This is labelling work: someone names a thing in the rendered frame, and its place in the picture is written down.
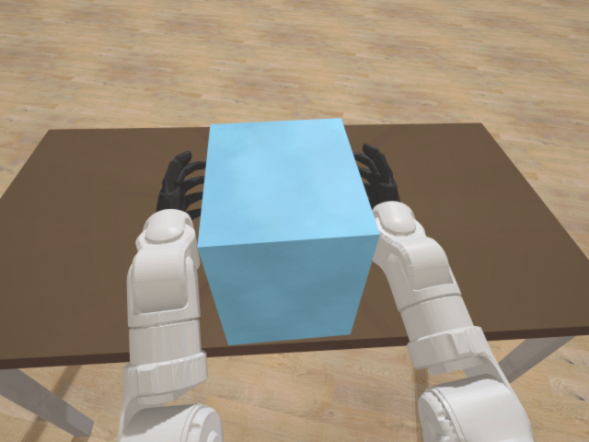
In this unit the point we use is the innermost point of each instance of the table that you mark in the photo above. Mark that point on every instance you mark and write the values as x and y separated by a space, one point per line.
70 218

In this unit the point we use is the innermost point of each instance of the robot right forearm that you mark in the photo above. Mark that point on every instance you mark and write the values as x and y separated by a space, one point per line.
441 333

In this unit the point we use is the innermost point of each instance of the robot left hand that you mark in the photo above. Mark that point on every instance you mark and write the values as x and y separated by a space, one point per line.
174 187

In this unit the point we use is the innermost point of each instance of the robot left upper arm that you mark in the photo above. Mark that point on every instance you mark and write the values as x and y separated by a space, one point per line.
180 423

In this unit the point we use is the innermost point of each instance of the carton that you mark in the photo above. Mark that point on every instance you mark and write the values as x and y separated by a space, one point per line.
287 234

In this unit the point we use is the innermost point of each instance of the robot right hand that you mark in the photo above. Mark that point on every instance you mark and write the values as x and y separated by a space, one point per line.
382 187

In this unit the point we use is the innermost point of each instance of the robot right upper arm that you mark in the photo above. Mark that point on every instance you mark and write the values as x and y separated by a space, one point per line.
476 409

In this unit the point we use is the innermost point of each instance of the robot left forearm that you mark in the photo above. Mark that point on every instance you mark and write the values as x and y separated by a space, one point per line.
166 357

